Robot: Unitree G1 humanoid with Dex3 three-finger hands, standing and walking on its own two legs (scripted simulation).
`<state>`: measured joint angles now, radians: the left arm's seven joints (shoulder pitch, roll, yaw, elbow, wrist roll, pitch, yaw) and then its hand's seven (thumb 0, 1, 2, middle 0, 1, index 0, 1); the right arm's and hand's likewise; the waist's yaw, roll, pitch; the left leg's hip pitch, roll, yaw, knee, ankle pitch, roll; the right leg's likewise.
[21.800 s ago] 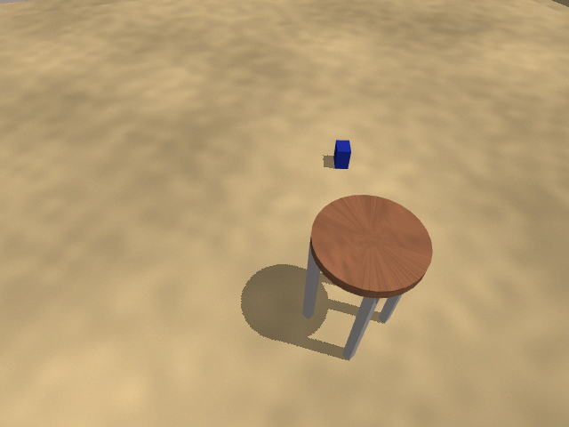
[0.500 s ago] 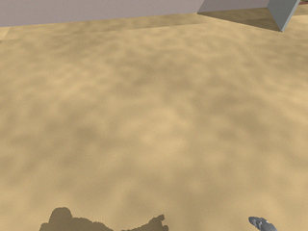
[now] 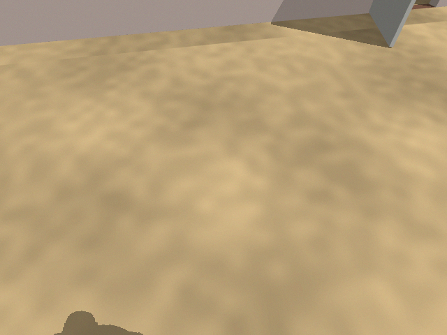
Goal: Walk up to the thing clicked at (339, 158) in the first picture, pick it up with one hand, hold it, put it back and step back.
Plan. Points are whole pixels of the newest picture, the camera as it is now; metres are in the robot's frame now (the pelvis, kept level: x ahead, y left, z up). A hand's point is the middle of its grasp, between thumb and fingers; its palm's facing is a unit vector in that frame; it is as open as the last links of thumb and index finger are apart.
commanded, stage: stand
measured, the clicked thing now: out of the picture -0.02 -0.97 -0.72
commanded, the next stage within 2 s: none
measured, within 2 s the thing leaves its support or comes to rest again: neither
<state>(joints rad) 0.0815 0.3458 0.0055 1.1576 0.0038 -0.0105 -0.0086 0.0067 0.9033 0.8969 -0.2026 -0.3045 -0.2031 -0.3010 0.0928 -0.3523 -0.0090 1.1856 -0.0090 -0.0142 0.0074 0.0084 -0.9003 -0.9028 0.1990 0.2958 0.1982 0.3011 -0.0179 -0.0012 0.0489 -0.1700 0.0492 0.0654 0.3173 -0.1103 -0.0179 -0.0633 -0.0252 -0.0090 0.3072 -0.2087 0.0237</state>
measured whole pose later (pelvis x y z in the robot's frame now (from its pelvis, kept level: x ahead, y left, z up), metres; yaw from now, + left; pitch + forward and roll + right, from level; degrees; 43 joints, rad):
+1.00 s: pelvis +0.02 +0.01 +0.00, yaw +0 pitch -2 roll +0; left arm 0.11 0.35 0.00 1.13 0.01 -0.01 0.00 0.01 0.90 0.90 -0.20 -0.30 -0.20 -0.30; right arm 0.08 -0.34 -0.01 1.16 -0.01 -0.01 0.01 0.01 -0.90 -0.90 0.20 0.30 0.20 0.30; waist -0.01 -0.01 0.04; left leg -0.16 0.03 0.06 0.32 -0.13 -0.01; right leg -0.03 -0.04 -0.01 0.28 -0.22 0.04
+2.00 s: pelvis +0.02 +0.01 +0.00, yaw +1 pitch -2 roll +0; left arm 0.13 0.36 0.00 1.12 0.01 -0.01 0.00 0.01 0.90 0.90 -0.20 -0.30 -0.20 -0.30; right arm 0.09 -0.34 -0.01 1.15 -0.01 -0.01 0.00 0.01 -0.90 -0.90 0.20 0.30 0.20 0.30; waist 0.00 -0.01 0.04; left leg -0.15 0.03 0.06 0.32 -0.14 0.00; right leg -0.02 -0.05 -0.02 0.28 -0.23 0.04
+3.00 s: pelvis +0.21 +0.01 -0.02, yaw +1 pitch -3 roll +0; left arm 0.30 0.41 0.03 0.92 -0.01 -0.04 -0.04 0.01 0.91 0.90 -0.20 -0.30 -0.20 -0.30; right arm 0.18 -0.35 -0.07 0.86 0.00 -0.06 0.06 0.01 -0.90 -0.90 0.20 0.30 0.20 0.30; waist 0.02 -0.04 0.12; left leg -0.30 0.00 0.08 0.56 -0.20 0.05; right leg -0.33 -0.03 0.08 1.14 -0.40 -0.05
